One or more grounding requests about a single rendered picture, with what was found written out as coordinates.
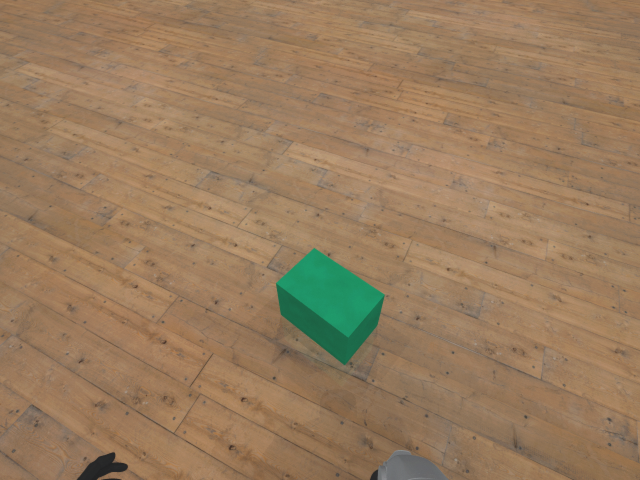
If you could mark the robot left hand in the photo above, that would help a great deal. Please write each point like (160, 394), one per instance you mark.
(102, 466)

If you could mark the carton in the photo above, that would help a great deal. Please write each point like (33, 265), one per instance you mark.
(328, 303)

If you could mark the robot right shin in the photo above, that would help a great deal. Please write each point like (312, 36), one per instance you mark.
(399, 452)

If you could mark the right robot thigh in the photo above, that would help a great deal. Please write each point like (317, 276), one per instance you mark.
(409, 467)

